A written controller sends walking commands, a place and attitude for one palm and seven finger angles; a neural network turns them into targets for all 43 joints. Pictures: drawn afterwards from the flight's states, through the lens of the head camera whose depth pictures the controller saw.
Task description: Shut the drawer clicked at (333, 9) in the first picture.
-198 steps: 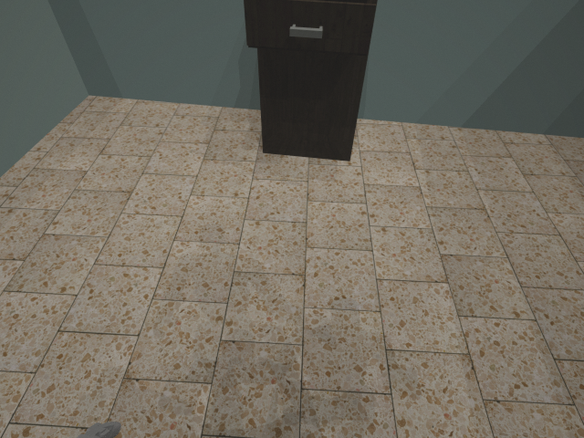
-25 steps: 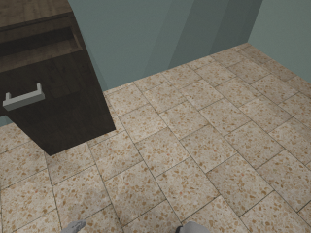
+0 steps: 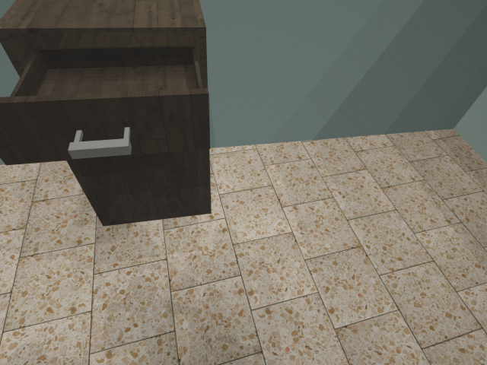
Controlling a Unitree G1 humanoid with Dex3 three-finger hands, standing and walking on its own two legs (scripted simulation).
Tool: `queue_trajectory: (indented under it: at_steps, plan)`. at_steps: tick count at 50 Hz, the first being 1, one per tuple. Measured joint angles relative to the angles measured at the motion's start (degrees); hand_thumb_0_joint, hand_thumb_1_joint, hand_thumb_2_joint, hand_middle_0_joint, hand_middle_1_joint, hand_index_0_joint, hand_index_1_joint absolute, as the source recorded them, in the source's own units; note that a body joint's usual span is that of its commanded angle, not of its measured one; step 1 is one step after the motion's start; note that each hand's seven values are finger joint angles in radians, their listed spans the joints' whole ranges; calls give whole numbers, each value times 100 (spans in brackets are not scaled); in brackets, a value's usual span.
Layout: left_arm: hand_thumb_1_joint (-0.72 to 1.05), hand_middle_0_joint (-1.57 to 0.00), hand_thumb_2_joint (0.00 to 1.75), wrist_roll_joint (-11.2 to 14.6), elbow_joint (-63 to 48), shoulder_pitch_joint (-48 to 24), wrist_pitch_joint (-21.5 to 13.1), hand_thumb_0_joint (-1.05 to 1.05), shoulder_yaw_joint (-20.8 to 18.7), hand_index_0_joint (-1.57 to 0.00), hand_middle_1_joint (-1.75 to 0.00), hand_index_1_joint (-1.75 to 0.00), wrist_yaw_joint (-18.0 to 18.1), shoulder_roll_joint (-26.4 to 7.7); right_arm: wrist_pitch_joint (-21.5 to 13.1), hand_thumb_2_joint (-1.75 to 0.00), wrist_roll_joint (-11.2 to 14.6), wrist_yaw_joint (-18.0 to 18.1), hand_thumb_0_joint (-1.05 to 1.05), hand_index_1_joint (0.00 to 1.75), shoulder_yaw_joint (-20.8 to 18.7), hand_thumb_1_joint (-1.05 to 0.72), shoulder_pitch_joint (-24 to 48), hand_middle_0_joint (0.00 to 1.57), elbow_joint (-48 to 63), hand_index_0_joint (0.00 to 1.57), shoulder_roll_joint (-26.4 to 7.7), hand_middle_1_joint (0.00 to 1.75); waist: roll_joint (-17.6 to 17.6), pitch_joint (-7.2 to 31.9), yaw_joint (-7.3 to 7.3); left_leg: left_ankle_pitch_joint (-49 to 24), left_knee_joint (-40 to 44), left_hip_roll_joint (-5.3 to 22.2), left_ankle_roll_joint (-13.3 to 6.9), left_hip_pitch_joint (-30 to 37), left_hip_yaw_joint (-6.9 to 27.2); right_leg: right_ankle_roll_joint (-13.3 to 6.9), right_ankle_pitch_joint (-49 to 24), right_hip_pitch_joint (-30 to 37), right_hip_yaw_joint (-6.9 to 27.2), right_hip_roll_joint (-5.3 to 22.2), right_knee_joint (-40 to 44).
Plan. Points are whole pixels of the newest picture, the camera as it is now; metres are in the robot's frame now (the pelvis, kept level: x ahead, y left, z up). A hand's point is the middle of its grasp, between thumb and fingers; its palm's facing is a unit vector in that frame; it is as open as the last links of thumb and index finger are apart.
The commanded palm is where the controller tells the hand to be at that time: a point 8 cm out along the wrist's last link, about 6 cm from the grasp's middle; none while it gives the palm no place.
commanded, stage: turn to face it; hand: left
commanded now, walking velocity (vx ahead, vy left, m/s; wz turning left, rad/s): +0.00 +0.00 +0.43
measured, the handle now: (102, 141) +0.52 +0.32 +0.04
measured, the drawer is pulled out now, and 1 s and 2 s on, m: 0.29 0.29 0.29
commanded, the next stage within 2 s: take the last steps up to it in 0.42 s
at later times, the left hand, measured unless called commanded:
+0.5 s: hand out of the picture +0.04 +0.15 -0.13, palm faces +0.21 -0.94 -0.28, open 7.4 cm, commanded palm none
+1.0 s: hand out of the picture -0.13 +0.14 -0.16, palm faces +0.39 -0.90 -0.17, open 7.4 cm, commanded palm none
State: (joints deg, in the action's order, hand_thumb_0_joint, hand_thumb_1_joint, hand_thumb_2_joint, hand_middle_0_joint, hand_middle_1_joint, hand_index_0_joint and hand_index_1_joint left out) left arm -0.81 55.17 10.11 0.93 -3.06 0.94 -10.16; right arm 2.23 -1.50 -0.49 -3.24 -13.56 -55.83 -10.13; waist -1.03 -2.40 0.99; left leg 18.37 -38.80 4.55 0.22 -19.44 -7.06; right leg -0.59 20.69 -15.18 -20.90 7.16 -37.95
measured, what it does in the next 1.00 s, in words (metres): steps on the spot, turning left: right foot, then left foot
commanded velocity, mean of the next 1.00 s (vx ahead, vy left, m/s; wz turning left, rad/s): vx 0.15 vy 0.02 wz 0.18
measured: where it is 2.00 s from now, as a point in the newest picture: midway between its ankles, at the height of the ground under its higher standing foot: (205, 349)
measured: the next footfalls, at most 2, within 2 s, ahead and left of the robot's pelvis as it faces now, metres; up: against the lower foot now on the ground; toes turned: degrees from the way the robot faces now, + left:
right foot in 0.42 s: +0.07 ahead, -0.14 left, +0.00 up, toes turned +5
left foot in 0.98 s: +0.03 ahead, +0.12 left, +0.00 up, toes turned +23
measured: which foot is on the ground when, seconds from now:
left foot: down 0.00-0.42, up 0.44-0.96, down 0.98-1.00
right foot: up 0.00-0.40, down 0.42-0.98, up 1.00-1.00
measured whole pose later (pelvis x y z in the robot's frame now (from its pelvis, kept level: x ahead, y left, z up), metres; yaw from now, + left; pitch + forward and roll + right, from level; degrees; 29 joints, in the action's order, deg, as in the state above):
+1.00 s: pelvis +0.03 +0.01 +0.01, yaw +16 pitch -1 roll -1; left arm -1.3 65.6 26.8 0.1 -2.4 -0.1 -10.6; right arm -1.0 -1.3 -1.0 -2.5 -9.8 -58.0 -9.8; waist -1.4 -1.0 -3.9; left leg 17.4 -29.6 2.2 -1.0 -12.6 -6.5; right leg 1.4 21.7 -10.2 -9.2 6.6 -32.3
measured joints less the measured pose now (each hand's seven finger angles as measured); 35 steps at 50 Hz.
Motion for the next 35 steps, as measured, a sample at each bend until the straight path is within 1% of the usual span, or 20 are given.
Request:
queue_trajectory:
  at_steps: [1, 2, 3, 4, 5, 6, 8, 11, 14, 17, 19, 20, 21, 22, 23, 24, 26, 28, 31, 35]
  plan:
    - [91, -21, 90, 14, 18, 37, 70, 0, -24, -20, -30, -30, 1, -64, -34, -90, -10, 13, 0, 30, 3, -92, 46, 20, 41, 19, 2, 30, -52, -46, -1, 53, -79, -83, -132, -58, 8, 123, 454, -211, 303, 9, -444]
    - [91, -20, 90, 16, 30, 68, 140, 0, -49, -20, -30, -30, 2, -125, -63, -90, -19, 26, 0, 30, 19, -92, 87, 20, 81, 20, 4, 30, -80, -105, -14, 83, -93, -138, -232, -66, 14, 194, 800, -436, 653, -43, -959]
    - [91, -20, 90, 7, 49, 95, 191, 0, -76, -20, -30, -30, 2, -176, -90, -90, -24, 44, 0, 30, 30, -92, 107, 20, 113, 20, 5, 30, -87, -142, -25, 67, -26, -183, -293, -48, 29, 243, 943, -646, 942, -102, -1439]
    - [91, -20, 90, -2, 74, 115, 220, 0, -102, -20, -30, -30, -2, -219, -108, -90, -23, 66, 0, 30, 39, -92, 116, 20, 130, 20, 4, 30, -78, -163, -34, 8, 95, -224, -320, -15, 58, 284, 930, -829, 1171, -154, -1842]
    - [91, -20, 90, -6, 94, 130, 232, 0, -121, -20, -30, -30, -8, -257, -118, -90, -18, 86, 0, 30, 51, -91, 124, 20, 135, 20, 1, 30, -60, -180, -44, -84, 250, -261, -308, 35, 95, 320, 825, -972, 1354, -191, -2145]
    - [91, -20, 90, -6, 105, 144, 232, 1, -133, -20, -30, -30, -12, -291, -123, -90, -12, 103, 0, 30, 63, -91, 132, 20, 131, 20, -4, 30, -41, -192, -58, -179, 413, -298, -310, 93, 132, 354, 694, -1074, 1500, -212, -2338]
    - [91, -20, 90, 4, 108, 177, 216, 1, -143, -20, -30, -30, -14, -349, -124, -90, 5, 122, 0, 30, 83, -91, 147, 20, 113, 20, -11, 30, -4, -198, -87, -353, 723, -359, -323, 218, 204, 415, 484, -1159, 1707, -228, -2428]
    - [91, -20, 90, 25, 92, 204, 217, 1, -133, -20, -30, -30, 5, -397, -113, -90, 18, 124, 0, 30, 94, -91, 169, 20, 102, 20, -25, 30, 61, -178, -98, -525, 1024, -409, -299, 359, 331, 480, 416, -1070, 1857, -241, -2084]
    - [91, -20, 90, 35, 69, 174, 235, 1, -110, -20, -30, -30, 21, -389, -76, -90, 13, 107, 0, 30, 85, -91, 208, 20, 92, 20, -47, 30, 119, -160, -77, -596, 1127, -439, -243, 428, 457, 490, 491, -845, 1910, -275, -1509]
    - [91, -20, 90, 45, 28, 116, 215, 1, -65, -20, -30, -30, 26, -314, -23, -90, 1, 86, 0, 30, 64, -91, 261, 20, 83, 20, -92, 30, 189, -144, -44, -611, 1093, -465, -163, 417, 569, 451, 472, -562, 1897, -346, -880]
    - [91, -20, 90, 54, -16, 98, 164, 1, -23, -20, -30, -30, 23, -237, 12, -90, 7, 72, 0, 30, 43, -91, 289, 20, 73, 20, -137, 30, 250, -121, -35, -588, 989, -482, -91, 360, 641, 413, 227, -303, 1863, -419, -321]
    - [91, -20, 90, 55, -44, 110, 120, 1, -1, -20, -30, -30, 21, -202, 28, -90, 18, 65, 0, 30, 30, -91, 290, 20, 69, 20, -159, 30, 268, -98, -40, -553, 890, -499, -45, 310, 674, 400, -67, -111, 1827, -443, 114]
    - [91, -20, 90, 40, -68, 131, 61, 1, 21, -20, -30, -30, 25, -163, 39, -90, 42, 54, 0, 30, 12, -91, 285, 20, 67, 20, -187, 30, 295, -69, -55, -487, 727, -510, 8, 226, 708, 322, -323, 48, 1794, -455, 496]
    - [91, -20, 90, 9, -60, 129, 14, 1, 46, -20, -30, -30, 35, -84, 64, -90, 63, 53, 0, 30, -19, -91, 308, 20, 47, 20, -233, 30, 390, -83, -55, -154, 434, -489, 41, 120, 773, 181, -369, 65, 1725, -497, 488]
    - [91, -20, 90, -8, -72, 147, -9, 1, 90, -20, -30, -30, 30, -20, 106, -90, 71, 55, 0, 30, -50, -91, 308, 20, 40, 20, -264, 30, 436, -76, -42, 305, 6, -521, 59, -27, 821, 58, -336, 74, 1654, -488, 439]
    - [91, -20, 90, -18, -90, 179, -20, 1, 126, -20, -30, -30, 26, 38, 151, -90, 68, 53, 0, 30, -78, -91, 296, 20, 33, 20, -290, 30, 453, -50, -36, 608, -504, -568, 63, -196, 850, -29, -309, 104, 1585, -455, 452]
    - [90, -20, 90, -25, -111, 251, -20, 1, 158, -20, -30, -30, 25, 134, 214, -90, 51, 34, 0, 30, -122, -91, 298, 20, -9, 20, -329, 30, 442, -8, -59, 722, -1507, -593, 77, -487, 833, -110, -349, 198, 1493, -397, 613]
    - [90, -20, 90, -21, -101, 313, -25, 1, 176, -20, -30, -30, 21, 196, 217, -90, 37, 8, 0, 30, -142, -91, 305, 20, -48, 20, -355, 30, 421, 1, -70, 511, -2166, -530, 119, -641, 802, -131, -458, 287, 1421, -373, 813]
    - [92, -21, 90, -24, -48, 411, -93, 1, 149, -21, -30, -30, 36, 203, 174, -90, 8, -22, 0, 30, -148, -91, 241, 20, -102, 20, -359, 30, 383, 24, -83, 210, -2374, -378, 204, -613, 778, -154, -592, 403, 1287, -366, 1083]
    - [92, -21, 90, -43, 52, 638, -242, 1, 146, -21, -30, -30, -6, 171, 161, -90, -25, -66, 0, 30, -135, -91, 143, 20, -238, 19, -356, 30, 336, 77, -184, 129, -1948, -191, 250, -383, 677, -154, -694, 533, 1124, -352, 1358]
